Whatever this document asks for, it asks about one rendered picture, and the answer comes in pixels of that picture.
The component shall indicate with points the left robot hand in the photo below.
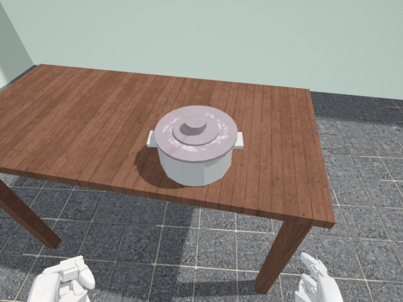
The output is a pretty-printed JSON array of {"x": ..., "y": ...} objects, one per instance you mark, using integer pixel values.
[{"x": 46, "y": 286}]

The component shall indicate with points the pot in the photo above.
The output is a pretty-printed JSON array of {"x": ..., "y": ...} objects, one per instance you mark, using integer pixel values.
[{"x": 199, "y": 174}]

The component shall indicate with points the table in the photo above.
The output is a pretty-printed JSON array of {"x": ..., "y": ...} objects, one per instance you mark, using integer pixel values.
[{"x": 90, "y": 127}]

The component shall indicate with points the lid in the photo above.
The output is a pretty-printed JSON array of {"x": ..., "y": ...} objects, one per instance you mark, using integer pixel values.
[{"x": 175, "y": 141}]

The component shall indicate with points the right robot hand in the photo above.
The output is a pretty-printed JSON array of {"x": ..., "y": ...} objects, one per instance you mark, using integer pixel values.
[{"x": 324, "y": 290}]

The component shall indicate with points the knob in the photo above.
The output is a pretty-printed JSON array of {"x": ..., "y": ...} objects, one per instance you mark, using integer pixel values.
[{"x": 195, "y": 123}]

